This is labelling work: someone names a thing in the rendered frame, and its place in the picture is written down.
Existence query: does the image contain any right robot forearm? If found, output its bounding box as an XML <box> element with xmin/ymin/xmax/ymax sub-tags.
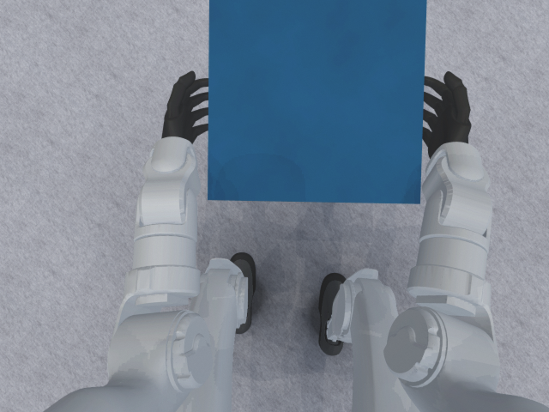
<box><xmin>407</xmin><ymin>142</ymin><xmax>498</xmax><ymax>350</ymax></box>

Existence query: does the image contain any left robot forearm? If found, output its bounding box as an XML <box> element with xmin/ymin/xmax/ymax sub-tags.
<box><xmin>107</xmin><ymin>136</ymin><xmax>201</xmax><ymax>376</ymax></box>

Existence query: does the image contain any robot right upper arm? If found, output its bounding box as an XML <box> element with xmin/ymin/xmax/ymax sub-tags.
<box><xmin>383</xmin><ymin>306</ymin><xmax>549</xmax><ymax>412</ymax></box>

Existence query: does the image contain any right robot thigh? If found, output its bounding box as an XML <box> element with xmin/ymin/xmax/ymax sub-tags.
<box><xmin>336</xmin><ymin>278</ymin><xmax>420</xmax><ymax>412</ymax></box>

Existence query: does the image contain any robot thigh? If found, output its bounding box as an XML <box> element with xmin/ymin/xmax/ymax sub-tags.
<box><xmin>336</xmin><ymin>278</ymin><xmax>420</xmax><ymax>412</ymax></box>
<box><xmin>176</xmin><ymin>269</ymin><xmax>248</xmax><ymax>412</ymax></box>

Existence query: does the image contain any robot left upper arm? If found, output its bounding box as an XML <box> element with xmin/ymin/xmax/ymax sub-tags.
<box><xmin>43</xmin><ymin>310</ymin><xmax>213</xmax><ymax>412</ymax></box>

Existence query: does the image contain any carton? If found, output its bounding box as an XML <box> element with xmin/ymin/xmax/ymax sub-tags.
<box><xmin>208</xmin><ymin>0</ymin><xmax>427</xmax><ymax>204</ymax></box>

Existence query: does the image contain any left robot thigh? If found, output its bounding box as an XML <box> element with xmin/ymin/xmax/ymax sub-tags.
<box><xmin>176</xmin><ymin>269</ymin><xmax>248</xmax><ymax>412</ymax></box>

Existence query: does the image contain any robot right hand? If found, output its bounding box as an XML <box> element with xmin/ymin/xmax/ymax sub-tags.
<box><xmin>422</xmin><ymin>71</ymin><xmax>472</xmax><ymax>158</ymax></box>

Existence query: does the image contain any robot left hand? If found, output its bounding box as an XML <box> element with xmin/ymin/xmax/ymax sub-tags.
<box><xmin>161</xmin><ymin>71</ymin><xmax>208</xmax><ymax>145</ymax></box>

